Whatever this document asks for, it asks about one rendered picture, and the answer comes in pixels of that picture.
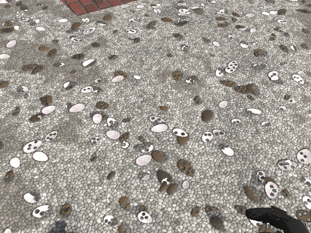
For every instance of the right robot hand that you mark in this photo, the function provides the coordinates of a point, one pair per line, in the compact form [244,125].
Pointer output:
[277,218]

